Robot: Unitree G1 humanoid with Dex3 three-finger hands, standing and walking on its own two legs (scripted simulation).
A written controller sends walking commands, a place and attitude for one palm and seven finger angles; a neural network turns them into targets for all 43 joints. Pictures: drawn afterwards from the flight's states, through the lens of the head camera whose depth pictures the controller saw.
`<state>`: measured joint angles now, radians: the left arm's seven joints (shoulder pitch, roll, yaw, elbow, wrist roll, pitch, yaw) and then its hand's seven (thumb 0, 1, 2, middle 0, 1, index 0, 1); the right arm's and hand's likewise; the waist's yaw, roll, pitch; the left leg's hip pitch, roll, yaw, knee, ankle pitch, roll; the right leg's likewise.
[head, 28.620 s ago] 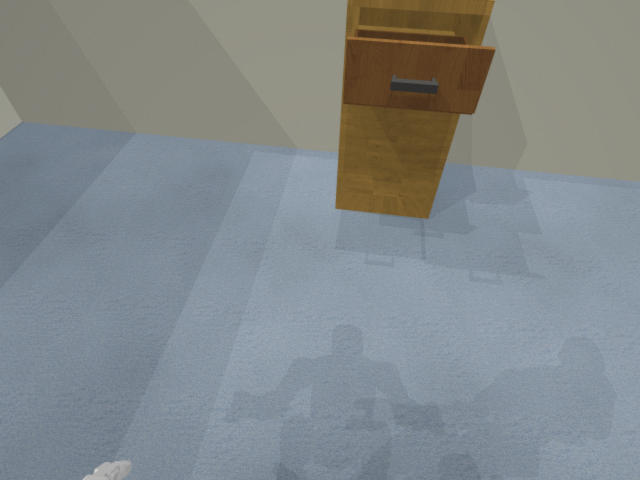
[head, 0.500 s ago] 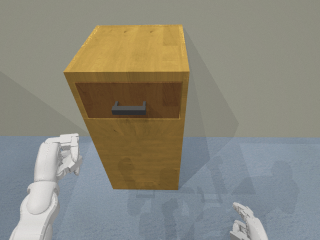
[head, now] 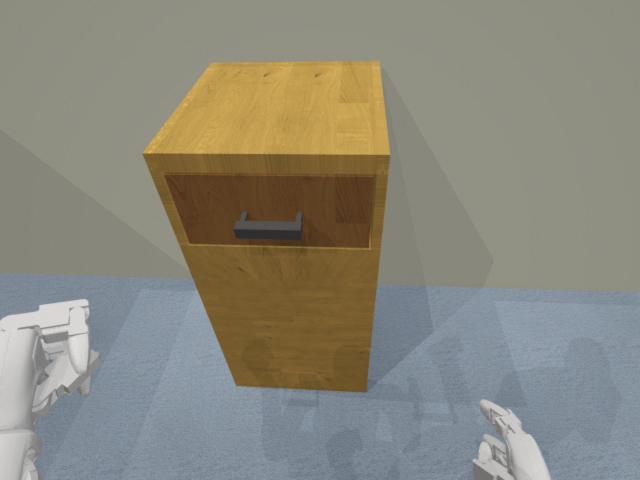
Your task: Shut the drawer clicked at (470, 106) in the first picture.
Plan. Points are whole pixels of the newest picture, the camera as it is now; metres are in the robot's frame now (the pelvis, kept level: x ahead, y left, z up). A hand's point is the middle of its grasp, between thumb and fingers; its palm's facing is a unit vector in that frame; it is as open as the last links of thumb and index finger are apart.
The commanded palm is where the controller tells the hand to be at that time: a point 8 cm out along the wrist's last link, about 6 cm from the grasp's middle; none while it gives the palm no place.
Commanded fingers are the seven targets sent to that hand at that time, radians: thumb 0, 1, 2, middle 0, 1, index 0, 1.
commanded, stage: step back with the hand held close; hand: left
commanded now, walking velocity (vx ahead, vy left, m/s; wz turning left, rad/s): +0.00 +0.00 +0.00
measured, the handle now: (270, 223) +0.56 +0.18 -0.01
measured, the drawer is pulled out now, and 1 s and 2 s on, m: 0.00 0.00 0.00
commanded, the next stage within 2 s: stop stepping back and stand still in 1.34 s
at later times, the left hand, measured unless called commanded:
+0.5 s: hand (107, 367) +0.18 +0.23 +0.14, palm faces +0.21 -0.84 -0.49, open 3.2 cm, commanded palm +0.12 +0.29 +0.18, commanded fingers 0.00 0.90 0.90 -1.40 -1.60 -1.40 -1.60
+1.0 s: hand (13, 436) +0.10 +0.27 +0.15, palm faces +0.33 -0.81 -0.48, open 3.2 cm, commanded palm +0.03 +0.31 +0.18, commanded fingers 0.00 0.90 0.90 -1.40 -1.60 -1.40 -1.60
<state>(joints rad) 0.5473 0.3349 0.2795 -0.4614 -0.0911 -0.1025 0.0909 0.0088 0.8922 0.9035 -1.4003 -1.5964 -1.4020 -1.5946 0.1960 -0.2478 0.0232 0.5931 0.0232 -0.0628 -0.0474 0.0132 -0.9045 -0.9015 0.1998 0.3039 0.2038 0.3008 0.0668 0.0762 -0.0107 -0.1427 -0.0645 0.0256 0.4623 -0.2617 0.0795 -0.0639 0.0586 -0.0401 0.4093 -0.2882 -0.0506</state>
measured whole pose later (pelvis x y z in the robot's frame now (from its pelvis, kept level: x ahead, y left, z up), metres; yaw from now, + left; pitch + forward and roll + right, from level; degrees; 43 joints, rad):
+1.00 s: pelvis -0.09 +0.03 -0.01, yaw +1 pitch +1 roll -3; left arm 0.60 0.41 0.37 -0.62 0.00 -0.24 0.12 0.01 0.89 0.90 -1.40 -1.60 -1.40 -1.59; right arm 0.23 -0.22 0.00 0.54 -0.01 -0.04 -0.07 0.01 -0.90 -0.90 0.20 0.30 0.21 0.30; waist -0.01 0.00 0.04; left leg -0.42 -0.07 0.03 0.56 -0.15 0.13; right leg -0.34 0.08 0.02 0.59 -0.23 0.00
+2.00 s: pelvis -0.31 +0.02 -0.01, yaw +0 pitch -1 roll -1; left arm 0.66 0.47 0.43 -0.58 -0.03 -0.22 0.14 0.01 0.89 0.90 -1.40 -1.60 -1.40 -1.59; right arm 0.25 -0.15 0.02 0.56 0.00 -0.09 -0.05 0.01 -0.90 -0.90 0.20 0.30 0.21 0.30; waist -0.01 0.00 -0.04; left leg -0.38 0.02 0.06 0.66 -0.39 0.03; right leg -0.24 0.02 -0.07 0.57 -0.48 -0.05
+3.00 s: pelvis -0.30 +0.05 +0.00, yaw +1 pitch -1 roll -1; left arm 0.34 0.21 0.01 1.06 0.02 0.02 0.01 0.01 0.91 0.90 -0.60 -0.77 -0.60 -0.75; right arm 0.27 -0.17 -0.02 1.01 -0.02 0.02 -0.02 0.01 -0.91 -0.90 0.20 0.30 0.20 0.30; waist 0.01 0.01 0.06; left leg -0.23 0.04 0.07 0.49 -0.24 0.00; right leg -0.19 -0.05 -0.10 0.46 -0.24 0.02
